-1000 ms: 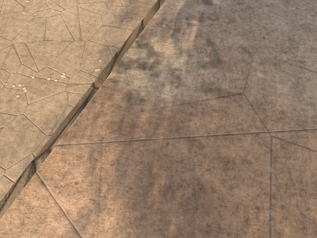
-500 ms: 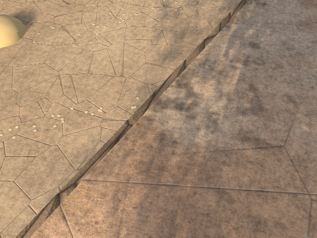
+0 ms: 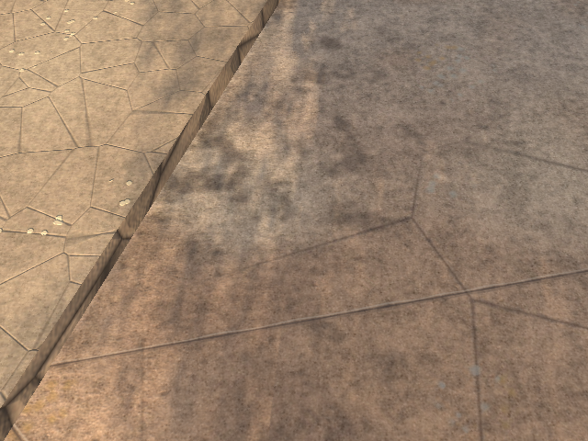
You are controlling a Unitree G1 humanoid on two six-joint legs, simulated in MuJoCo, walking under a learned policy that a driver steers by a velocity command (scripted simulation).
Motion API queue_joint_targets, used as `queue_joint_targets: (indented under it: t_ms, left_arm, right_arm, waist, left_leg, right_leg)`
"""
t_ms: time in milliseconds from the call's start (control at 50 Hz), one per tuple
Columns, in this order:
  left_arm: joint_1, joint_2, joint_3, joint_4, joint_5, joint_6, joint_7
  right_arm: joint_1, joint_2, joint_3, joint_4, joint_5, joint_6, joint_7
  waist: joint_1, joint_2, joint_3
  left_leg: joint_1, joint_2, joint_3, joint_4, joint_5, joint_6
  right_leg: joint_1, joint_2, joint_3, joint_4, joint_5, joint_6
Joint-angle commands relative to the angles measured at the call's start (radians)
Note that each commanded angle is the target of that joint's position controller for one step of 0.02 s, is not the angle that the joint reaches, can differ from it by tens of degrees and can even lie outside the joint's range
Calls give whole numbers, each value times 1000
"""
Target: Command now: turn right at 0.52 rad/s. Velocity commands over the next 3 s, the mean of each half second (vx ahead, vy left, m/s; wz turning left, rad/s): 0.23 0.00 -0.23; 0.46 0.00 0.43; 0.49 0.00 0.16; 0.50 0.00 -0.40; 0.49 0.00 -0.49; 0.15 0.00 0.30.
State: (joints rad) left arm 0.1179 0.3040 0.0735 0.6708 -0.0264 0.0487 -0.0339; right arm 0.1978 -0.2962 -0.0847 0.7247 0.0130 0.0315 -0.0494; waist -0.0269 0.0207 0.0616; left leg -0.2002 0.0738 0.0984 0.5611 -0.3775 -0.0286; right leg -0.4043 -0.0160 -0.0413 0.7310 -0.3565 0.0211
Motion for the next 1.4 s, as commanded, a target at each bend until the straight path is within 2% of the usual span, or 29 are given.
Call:
queue_joint_targets:
  t_ms: [20,40,60,80,120,160,220,500,560,600,620,640,660,680,700,720,740,800,900,1040,1080,1100,1120,1140,1160,1200,1220,1280,1400]
  left_arm:
    - [95,126,52,-53,8,-7,10]
    - [137,257,82,-76,12,-10,30]
    - [156,283,73,-91,54,-30,19]
    - [133,234,58,-97,54,-51,11]
    - [87,168,43,-76,11,-62,25]
    - [60,134,25,-79,10,-61,40]
    - [93,119,18,-69,29,-79,52]
    - [201,170,31,29,17,-110,28]
    - [188,176,34,39,9,-105,23]
    - [162,164,28,35,10,-102,25]
    - [145,125,14,24,21,-108,29]
    - [132,71,-8,-48,43,-128,33]
    - [105,87,-8,-51,41,-154,32]
    - [89,139,4,-59,9,-173,17]
    - [72,137,1,-54,2,-181,10]
    - [55,130,0,-58,21,-185,9]
    - [49,130,6,-57,40,-182,11]
    - [51,101,3,-56,47,-164,12]
    - [-138,41,-23,-96,35,-164,10]
    - [-147,96,0,-94,25,-181,-6]
    - [51,148,29,-51,32,-184,6]
    - [218,207,41,-37,47,-181,12]
    - [293,247,55,19,34,-169,1]
    - [294,147,34,15,9,-166,-1]
    - [220,107,21,8,11,-163,5]
    - [130,88,8,9,32,-155,8]
    - [119,76,2,12,42,-157,10]
    - [126,79,3,36,23,-164,12]
    - [175,147,16,75,8,-149,20]
  right_arm:
    - [15,-141,-37,-41,12,-24,9]
    - [9,-88,-20,-75,-36,-31,13]
    - [-61,-75,-10,-122,-41,-37,10]
    - [-78,-117,-22,-112,-18,-33,11]
    - [-58,-128,-30,-84,-13,-32,8]
    - [-64,-132,-34,-79,-16,-35,15]
    - [-64,-97,-23,-69,-12,-63,30]
    - [-167,-73,16,-103,16,-110,72]
    - [-136,-74,21,-106,16,-113,84]
    - [-9,-103,4,-71,10,-110,80]
    - [131,-159,-21,-41,16,-109,71]
    - [250,-293,-55,-33,10,-104,65]
    - [293,-250,-42,-34,15,-107,72]
    - [250,-198,-23,-45,6,-110,71]
    - [209,-169,-15,-63,-2,-110,71]
    - [170,-153,-9,-74,-3,-106,70]
    - [137,-134,0,-85,-6,-104,67]
    - [110,-148,-1,-90,-3,-101,52]
    - [181,-172,-12,-47,9,-93,26]
    - [232,-159,-16,5,8,-74,16]
    - [209,-138,-6,-7,-2,-67,22]
    - [232,-86,16,-31,-25,-68,25]
    - [414,5,44,-15,5,-81,35]
    - [349,-100,27,1,23,-88,34]
    - [191,-155,11,-33,28,-92,35]
    - [75,-135,13,-70,-1,-102,36]
    - [87,-118,13,-70,-2,-102,41]
    - [100,-61,30,-65,-3,-96,47]
    - [-102,-32,53,-115,-8,-113,62]
  waist:
    - [57,38,-166]
    - [51,-227,-178]
    - [85,-300,-283]
    - [96,-154,-266]
    - [47,-64,-173]
    - [38,-130,-123]
    - [44,-142,-106]
    - [123,-116,-12]
    - [93,-104,-19]
    - [20,-88,-80]
    - [-43,-30,-159]
    - [-60,215,-237]
    - [-89,250,-253]
    - [-73,170,-172]
    - [-57,101,-125]
    - [-36,34,-78]
    - [-11,28,-59]
    - [22,60,-53]
    - [-33,70,-24]
    - [-16,107,-34]
    - [89,104,-186]
    - [137,-13,-354]
    - [66,-351,-490]
    - [109,-221,-396]
    - [127,-120,-227]
    - [77,-44,-82]
    - [47,-75,-75]
    - [21,-107,-64]
    - [83,-77,-22]
  left_leg:
    - [-18,124,-18,147,542,92]
    - [-315,14,37,450,33,-14]
    - [-452,-107,-125,663,-348,-45]
    - [-468,-68,-198,739,-320,-43]
    - [-494,-16,-189,634,-123,-19]
    - [-450,-13,-163,551,21,-17]
    - [-428,-20,-149,421,130,-21]
    - [-389,-3,-112,41,154,49]
    - [-289,-25,-76,-21,165,88]
    - [-60,-81,-35,-67,188,117]
    - [135,-38,-125,-83,185,155]
    - [392,182,-565,-176,69,301]
    - [495,262,-838,-301,-29,376]
    - [456,263,-768,-310,-77,358]
    - [379,221,-666,-306,-29,332]
    - [296,189,-599,-321,52,316]
    - [225,156,-539,-338,153,299]
    - [117,101,-435,-362,387,297]
    - [3,24,-341,-343,430,234]
    - [189,112,-432,-216,560,191]
    - [151,39,-374,45,793,150]
    - [-43,-33,-341,335,535,120]
    - [-399,-182,-271,674,-185,51]
    - [-508,-128,-316,766,-180,52]
    - [-543,-86,-283,764,-89,54]
    - [-495,-15,-227,670,20,49]
    - [-446,12,-222,632,45,48]
    - [-421,36,-184,505,54,30]
    - [-360,19,-126,119,371,10]
  right_leg:
    - [271,52,-2,-279,285,-62]
    - [467,-193,380,-314,738,-177]
    - [451,-396,679,-354,860,-408]
    - [419,-373,608,-372,740,-414]
    - [337,-238,467,-417,175,-285]
    - [252,-177,447,-495,-118,-246]
    - [256,-164,415,-547,-89,-243]
    - [335,-248,309,-571,-31,-243]
    - [329,-241,235,-523,65,-221]
    - [251,-187,147,-373,288,-173]
    - [164,-125,57,-151,407,-120]
    - [-171,22,-61,235,240,-17]
    - [-396,75,79,417,-167,-1]
    - [-493,11,129,495,-129,-21]
    - [-481,-26,123,479,-51,-36]
    - [-463,-49,116,413,12,-34]
    - [-408,-70,119,345,64,-28]
    - [-326,-48,86,239,156,20]
    - [-177,21,65,-117,420,48]
    - [-71,26,89,-259,359,-34]
    - [245,13,64,-269,364,-106]
    - [568,-167,269,-204,383,-188]
    - [877,-387,752,-311,154,-360]
    - [804,-364,823,-409,-67,-326]
    - [647,-322,653,-433,-50,-282]
    - [394,-251,473,-479,180,-263]
    - [333,-220,418,-503,243,-257]
    - [268,-198,320,-559,341,-274]
    - [228,-150,160,-596,390,-239]
